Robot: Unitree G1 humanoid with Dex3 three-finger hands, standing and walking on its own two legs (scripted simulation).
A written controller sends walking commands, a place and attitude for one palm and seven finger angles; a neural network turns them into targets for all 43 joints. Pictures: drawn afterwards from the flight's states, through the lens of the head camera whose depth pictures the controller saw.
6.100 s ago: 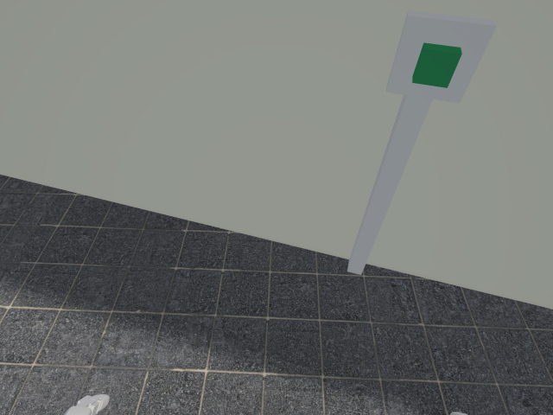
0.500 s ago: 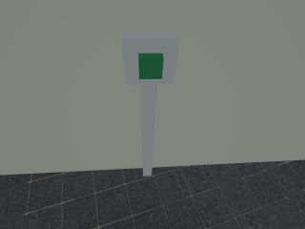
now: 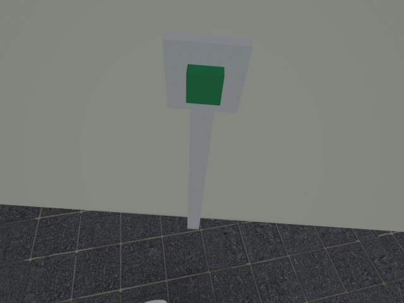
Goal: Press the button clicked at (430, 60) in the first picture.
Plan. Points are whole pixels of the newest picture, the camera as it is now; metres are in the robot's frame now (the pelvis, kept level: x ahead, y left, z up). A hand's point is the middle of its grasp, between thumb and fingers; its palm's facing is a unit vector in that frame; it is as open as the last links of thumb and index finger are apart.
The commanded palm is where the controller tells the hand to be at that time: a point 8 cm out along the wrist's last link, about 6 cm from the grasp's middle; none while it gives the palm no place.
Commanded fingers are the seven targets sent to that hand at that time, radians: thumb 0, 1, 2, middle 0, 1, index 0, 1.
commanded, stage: shuffle to correct the standing spot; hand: left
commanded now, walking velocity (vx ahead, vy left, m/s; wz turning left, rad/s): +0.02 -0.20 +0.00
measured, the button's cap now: (204, 84) +0.50 +0.04 +0.16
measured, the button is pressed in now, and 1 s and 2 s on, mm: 0 0 0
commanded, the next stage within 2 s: come to a stop and stand still in 0.46 s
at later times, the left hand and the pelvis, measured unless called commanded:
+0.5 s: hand out of the picture +0.09 +0.08 -0.16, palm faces +0.03 -0.97 -0.24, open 7.4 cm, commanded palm none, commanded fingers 0.00 0.90 0.90 -0.20 -0.30 -0.20 -0.30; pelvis +0.04 -0.12 +0.00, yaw +1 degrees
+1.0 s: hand out of the picture +0.05 -0.01 -0.16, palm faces +0.07 -0.97 -0.23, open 7.4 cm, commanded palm none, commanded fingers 0.00 0.90 0.90 -0.20 -0.30 -0.20 -0.30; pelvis +0.05 -0.19 +0.01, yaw +1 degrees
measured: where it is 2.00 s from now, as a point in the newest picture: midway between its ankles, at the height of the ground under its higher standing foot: outside the picture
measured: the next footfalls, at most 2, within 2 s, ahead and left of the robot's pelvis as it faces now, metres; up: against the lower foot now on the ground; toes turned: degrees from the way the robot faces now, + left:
left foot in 0.02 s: +0.06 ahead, +0.09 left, +0.00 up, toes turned +7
right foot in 0.38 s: +0.09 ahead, -0.24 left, +0.00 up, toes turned -5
